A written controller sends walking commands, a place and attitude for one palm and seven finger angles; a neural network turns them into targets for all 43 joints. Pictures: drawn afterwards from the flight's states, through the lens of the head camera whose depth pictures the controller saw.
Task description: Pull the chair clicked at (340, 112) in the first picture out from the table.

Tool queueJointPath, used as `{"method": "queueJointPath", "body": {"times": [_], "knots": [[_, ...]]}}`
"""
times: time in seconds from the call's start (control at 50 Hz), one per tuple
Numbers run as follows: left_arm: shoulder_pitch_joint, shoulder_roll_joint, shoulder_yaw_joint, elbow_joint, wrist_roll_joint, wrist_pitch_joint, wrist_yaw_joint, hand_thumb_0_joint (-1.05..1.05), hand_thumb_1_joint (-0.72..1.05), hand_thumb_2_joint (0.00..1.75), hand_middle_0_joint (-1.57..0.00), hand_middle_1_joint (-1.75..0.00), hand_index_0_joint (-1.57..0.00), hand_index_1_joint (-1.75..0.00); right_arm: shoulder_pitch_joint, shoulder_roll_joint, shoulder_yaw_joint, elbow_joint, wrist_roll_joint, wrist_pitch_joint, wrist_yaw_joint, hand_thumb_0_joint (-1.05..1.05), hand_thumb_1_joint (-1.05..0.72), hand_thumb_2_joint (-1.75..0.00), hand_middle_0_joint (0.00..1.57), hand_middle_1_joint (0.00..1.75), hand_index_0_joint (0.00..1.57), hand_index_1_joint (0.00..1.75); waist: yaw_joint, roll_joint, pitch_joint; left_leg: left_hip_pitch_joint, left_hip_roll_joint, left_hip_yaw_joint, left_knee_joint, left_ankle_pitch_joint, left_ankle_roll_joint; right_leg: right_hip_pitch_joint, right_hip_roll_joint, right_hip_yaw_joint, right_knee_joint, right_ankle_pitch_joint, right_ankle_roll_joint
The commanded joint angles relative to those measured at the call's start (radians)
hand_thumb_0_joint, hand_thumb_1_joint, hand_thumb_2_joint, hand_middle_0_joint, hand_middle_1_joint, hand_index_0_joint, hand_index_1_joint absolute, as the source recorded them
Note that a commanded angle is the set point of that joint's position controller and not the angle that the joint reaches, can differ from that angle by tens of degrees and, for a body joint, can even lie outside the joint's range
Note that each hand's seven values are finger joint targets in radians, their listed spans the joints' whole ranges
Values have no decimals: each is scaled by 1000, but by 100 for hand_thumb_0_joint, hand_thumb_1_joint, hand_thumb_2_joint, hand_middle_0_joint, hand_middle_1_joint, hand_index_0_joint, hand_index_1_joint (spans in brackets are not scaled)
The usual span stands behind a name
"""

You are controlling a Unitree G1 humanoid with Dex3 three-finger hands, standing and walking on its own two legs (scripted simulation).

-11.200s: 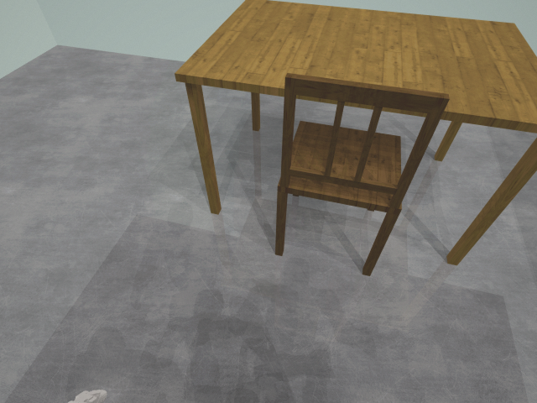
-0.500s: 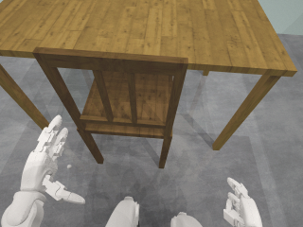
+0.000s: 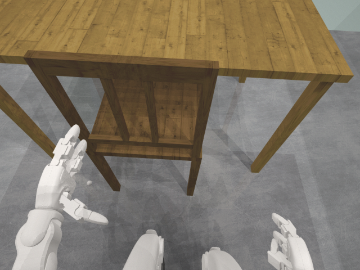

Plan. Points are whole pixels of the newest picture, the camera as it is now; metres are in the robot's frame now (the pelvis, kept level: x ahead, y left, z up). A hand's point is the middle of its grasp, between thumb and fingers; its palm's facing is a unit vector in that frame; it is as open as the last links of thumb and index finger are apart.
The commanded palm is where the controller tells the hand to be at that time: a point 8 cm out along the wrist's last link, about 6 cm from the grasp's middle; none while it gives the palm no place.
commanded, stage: aim the fingers beside a spindle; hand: left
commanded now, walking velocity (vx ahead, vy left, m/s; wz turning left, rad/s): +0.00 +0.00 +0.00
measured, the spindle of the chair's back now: (117, 112) +0.50 +0.21 -0.01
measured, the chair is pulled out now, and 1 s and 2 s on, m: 0.00 0.00 0.00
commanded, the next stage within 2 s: push the fingers through the gap in 1.60 s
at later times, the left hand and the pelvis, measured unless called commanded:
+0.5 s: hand (102, 171) +0.31 +0.19 +0.03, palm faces +0.01 -1.00 -0.05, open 17.0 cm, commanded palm +0.30 +0.24 +0.03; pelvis +0.00 +0.00 -0.01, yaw +0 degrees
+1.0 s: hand (114, 155) +0.36 +0.18 +0.01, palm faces +0.02 -1.00 -0.06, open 17.0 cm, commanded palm +0.34 +0.23 +0.01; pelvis -0.01 +0.00 -0.02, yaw -1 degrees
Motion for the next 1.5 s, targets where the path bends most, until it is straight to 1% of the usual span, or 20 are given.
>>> {"method": "queueJointPath", "body": {"times": [0.0,0.04,0.2,0.38,0.44,0.48,0.7,0.86,0.9,0.96,1.0,1.04,1.1,1.14,1.16,1.24,1.3,1.38,1.42,1.48], "knots": [[-151,149,71,-189,-8,-78,12,0,-50,30,-6,-8,-6,-8,-18,-138,-52,-140,0,-48,-6,0,-90,-90,20,30,20,30,-9,30,-294,301,-24,-52,-141,155,1,31,5,86,-191,220,21],[-175,136,66,-155,-8,-83,13,0,-50,30,-6,-8,-6,-8,-13,-139,-52,-132,-1,-46,-6,0,-90,-90,20,30,20,30,-14,1,-284,292,-23,-53,-137,155,1,25,7,81,-186,226,21],[-218,139,60,-142,6,-98,19,0,-50,30,-6,-8,-6,-8,-6,-143,-58,-125,-4,-34,2,0,-90,-90,20,30,20,30,-8,34,-347,322,-22,-55,-123,203,-2,7,7,72,-153,272,18],[-304,127,43,-76,39,-116,58,0,-50,30,-6,-8,-6,-8,-5,-146,-58,-113,-9,-16,5,0,-90,-90,20,30,20,30,-16,9,-330,303,-19,-64,-113,147,-2,-58,11,62,-138,206,15],[-356,96,6,-83,48,-125,65,0,-50,30,-6,-8,-6,-8,-11,-143,-59,-111,-10,-12,7,0,-90,-90,20,30,20,30,-20,43,-347,328,-19,-70,-114,135,-7,-82,7,58,-132,190,12],[-367,120,28,-48,51,-123,71,0,-50,30,-6,-8,-6,-8,-7,-148,-58,-108,-11,-8,6,0,-90,-90,20,30,20,30,-22,3,-347,297,-20,-68,-106,122,-1,-77,10,62,-134,181,14],[-505,107,15,42,67,-134,83,0,-50,30,-6,-8,-6,-8,11,-147,-60,-90,-14,12,12,0,-90,-90,20,30,20,30,-26,16,-407,297,-22,-63,-80,150,-3,-92,6,69,-116,209,13],[-584,126,44,143,74,-154,89,0,-50,30,-6,-8,-6,-8,21,-145,-60,-71,-14,36,16,0,-90,-90,20,30,20,30,-35,2,-382,231,-24,-46,-53,135,-2,-103,5,86,-107,210,16],[-619,128,38,122,80,-171,89,0,-50,30,-6,-8,-6,-8,27,-146,-63,-70,-16,34,18,0,-90,-90,20,30,20,30,-29,33,-436,263,-23,-50,-49,160,-5,-109,6,81,-90,226,12],[-613,97,12,142,78,-176,89,0,-50,30,-6,-8,-6,-8,37,-147,-70,-63,-17,39,23,0,-90,-90,20,30,20,30,-39,30,-447,291,-20,-53,-42,185,-6,-128,7,74,-86,248,15],[-579,133,57,175,78,-175,94,0,-50,30,-6,-8,-6,-8,44,-152,-72,-62,-17,46,24,0,-90,-90,20,30,20,30,-25,-15,-445,256,-22,-49,-40,193,-4,-104,8,77,-82,264,15],[-567,121,44,149,77,-174,92,0,-50,30,-6,-8,-6,-8,38,-148,-71,-72,-16,53,29,0,-90,-90,20,30,20,30,-20,25,-459,269,-24,-44,-44,194,-6,-99,6,78,-81,266,14],[-529,144,71,132,77,-175,101,0,-50,30,-6,-8,-6,-8,38,-148,-72,-79,-15,63,30,0,-90,-90,20,30,20,30,-12,-1,-467,267,-23,-42,-48,206,-4,-79,9,79,-83,280,16],[-552,136,66,154,73,-177,100,0,-50,30,-6,-8,-6,-8,32,-143,-69,-73,-12,69,28,0,-90,-90,20,30,20,30,-29,-22,-413,219,-25,-33,-41,172,0,-78,7,90,-93,265,20],[-547,152,86,164,72,-181,101,0,-50,30,-6,-8,-6,-8,31,-144,-67,-73,-13,71,27,0,-90,-90,20,30,20,30,-21,-29,-404,200,-26,-33,-42,154,0,-77,8,95,-95,244,20],[-571,111,32,107,73,-206,93,0,-50,30,-6,-8,-6,-8,26,-141,-69,-75,-13,60,23,0,-90,-90,20,30,20,30,-30,26,-443,264,-24,-39,-41,168,-2,-99,9,89,-89,247,16],[-568,77,-11,123,71,-199,86,0,-50,30,-6,-8,-6,-8,30,-143,-70,-66,-10,55,24,0,-90,-90,20,30,20,30,-44,4,-411,264,-23,-48,-44,152,-1,-124,9,80,-95,228,17],[-567,131,44,177,76,-188,91,0,-50,30,-6,-8,-6,-8,25,-150,-66,-65,-10,61,19,0,-90,-90,20,30,20,30,-31,-23,-374,199,-27,-42,-40,108,2,-122,9,93,-101,183,16],[-594,128,46,145,76,-193,96,0,-50,30,-6,-8,-6,-8,20,-143,-66,-68,-13,60,20,0,-90,-90,20,30,20,30,-26,18,-415,233,-28,-41,-37,130,0,-117,5,94,-96,204,15],[-558,152,74,134,73,-197,98,0,-50,30,-6,-8,-6,-8,20,-144,-65,-79,-15,61,20,0,-90,-90,20,30,20,30,-18,-7,-457,227,-30,-35,-27,175,3,-68,9,98,-85,260,17]]}}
